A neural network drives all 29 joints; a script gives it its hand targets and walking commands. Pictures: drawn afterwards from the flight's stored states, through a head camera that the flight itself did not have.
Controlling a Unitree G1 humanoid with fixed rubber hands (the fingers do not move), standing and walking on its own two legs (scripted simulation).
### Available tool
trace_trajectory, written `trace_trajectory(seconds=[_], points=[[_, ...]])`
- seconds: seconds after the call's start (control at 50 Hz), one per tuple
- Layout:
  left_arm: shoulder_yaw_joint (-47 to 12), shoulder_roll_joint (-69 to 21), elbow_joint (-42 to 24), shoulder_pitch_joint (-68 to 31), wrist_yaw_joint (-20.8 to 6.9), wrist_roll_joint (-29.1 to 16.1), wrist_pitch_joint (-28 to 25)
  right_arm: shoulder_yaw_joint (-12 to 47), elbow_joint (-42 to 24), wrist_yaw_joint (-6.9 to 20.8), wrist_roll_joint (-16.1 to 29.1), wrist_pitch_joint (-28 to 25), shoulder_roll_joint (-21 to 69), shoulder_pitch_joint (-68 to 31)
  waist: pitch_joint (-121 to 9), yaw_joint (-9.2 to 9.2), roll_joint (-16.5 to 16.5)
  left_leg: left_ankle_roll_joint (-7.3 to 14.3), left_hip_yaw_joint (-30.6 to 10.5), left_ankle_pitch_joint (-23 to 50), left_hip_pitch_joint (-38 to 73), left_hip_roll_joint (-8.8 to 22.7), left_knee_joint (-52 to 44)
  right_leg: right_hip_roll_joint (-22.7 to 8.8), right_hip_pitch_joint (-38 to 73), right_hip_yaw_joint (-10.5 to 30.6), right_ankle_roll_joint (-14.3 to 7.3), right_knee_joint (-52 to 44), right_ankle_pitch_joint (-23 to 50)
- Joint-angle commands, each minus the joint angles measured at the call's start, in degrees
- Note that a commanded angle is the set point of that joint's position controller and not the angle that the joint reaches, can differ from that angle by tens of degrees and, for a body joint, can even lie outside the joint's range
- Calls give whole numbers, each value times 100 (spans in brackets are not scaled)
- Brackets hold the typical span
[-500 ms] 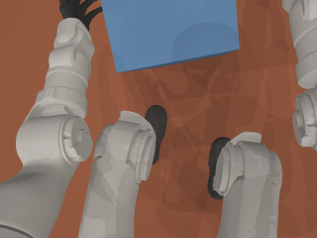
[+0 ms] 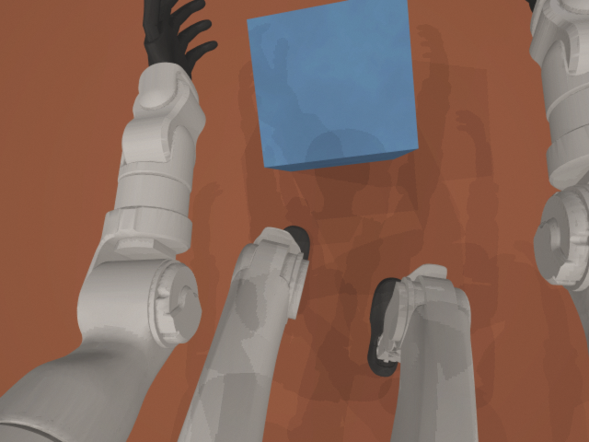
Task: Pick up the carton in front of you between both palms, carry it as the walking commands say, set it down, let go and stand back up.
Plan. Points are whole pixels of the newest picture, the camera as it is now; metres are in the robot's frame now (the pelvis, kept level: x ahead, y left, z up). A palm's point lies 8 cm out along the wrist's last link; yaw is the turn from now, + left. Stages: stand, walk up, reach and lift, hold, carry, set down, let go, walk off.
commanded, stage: set down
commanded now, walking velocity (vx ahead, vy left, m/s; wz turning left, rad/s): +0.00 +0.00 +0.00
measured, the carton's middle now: (334, 102) +0.52 +0.07 -0.35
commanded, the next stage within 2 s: let go in 0.48 s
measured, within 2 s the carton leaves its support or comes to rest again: neither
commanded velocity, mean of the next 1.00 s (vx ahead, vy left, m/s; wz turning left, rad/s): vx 0.00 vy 0.00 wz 0.00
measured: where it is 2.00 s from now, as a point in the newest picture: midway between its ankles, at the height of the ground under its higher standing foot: (333, 315)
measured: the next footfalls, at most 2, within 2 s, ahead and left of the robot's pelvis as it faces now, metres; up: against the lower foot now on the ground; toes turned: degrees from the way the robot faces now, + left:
none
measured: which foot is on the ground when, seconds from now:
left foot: down 0.00-1.00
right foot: down 0.00-1.00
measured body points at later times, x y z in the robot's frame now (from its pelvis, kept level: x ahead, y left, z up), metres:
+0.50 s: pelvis +0.02 +0.00 +0.13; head +0.34 +0.00 +0.46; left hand +0.49 +0.25 +0.03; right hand +0.61 -0.13 +0.04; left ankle +0.14 +0.12 -0.44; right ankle +0.07 -0.11 -0.44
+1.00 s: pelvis +0.08 +0.02 +0.25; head +0.27 +0.01 +0.65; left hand +0.38 +0.25 +0.15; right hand +0.44 -0.17 +0.14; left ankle +0.14 +0.12 -0.44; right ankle +0.07 -0.11 -0.44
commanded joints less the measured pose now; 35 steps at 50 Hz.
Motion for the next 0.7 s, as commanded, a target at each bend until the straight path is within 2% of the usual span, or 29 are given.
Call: trace_trajectory(seconds=[0.0,0.08,0.14,0.2,0.28,0.32,0.44,0.52,0.62,0.68], points=[[50,631,-1218,-583,-30,-17,17,-84,-1442,-28,-55,-15,-775,-1433,-7466,279,-974,-191,688,2634,5138,-193,-929,210,3157,-258,54,-1755,1979],[130,706,-1344,-193,-63,-23,104,136,-1720,45,27,124,-447,-1307,-7435,396,-1518,-119,756,2712,4611,-234,-1401,192,4284,-169,135,-2097,2570],[169,676,-1238,30,-121,-17,102,202,-1667,88,-2,148,-220,-1180,-7154,393,-1663,-110,746,2696,4372,-231,-1765,152,4715,-69,170,-2416,2844],[192,585,-1085,82,-201,43,54,26,-1381,95,-161,129,-183,-987,-6720,304,-1486,-142,711,2606,4440,-204,-2133,129,4664,8,173,-2812,2784],[261,351,-921,19,-307,268,6,-438,-890,114,-503,90,-249,-638,-6186,144,-929,-222,658,2455,5109,-156,-2618,143,4184,16,118,-3385,2330],[292,274,-990,-7,-336,344,-23,-586,-867,143,-609,45,-281,-556,-6253,118,-784,-249,620,2535,5560,-129,-2800,165,4157,-2,89,-3617,2283],[356,260,-1217,253,-348,526,-26,-690,-1113,247,-680,-41,-288,-496,-6541,272,-692,-244,576,2857,6406,-90,-3413,209,4781,-11,84,-4230,2528],[258,172,-1312,857,-483,660,-51,-794,-1262,250,-803,-75,-1,172,-6652,190,-839,-215,586,3053,6645,-84,-3806,214,5559,16,132,-4624,2996],[-74,272,-1594,2094,-947,859,-250,-1134,-1982,-82,-1054,-204,577,1653,-7034,-34,-848,-114,588,3495,7224,-101,-4195,215,6626,95,228,-5092,4081],[-259,511,-1751,2814,-1250,993,-365,-1261,-2621,-407,-1064,-287,1082,2632,-6703,-85,-574,-36,565,3401,7751,-93,-4521,206,6894,116,267,-5511,3999]])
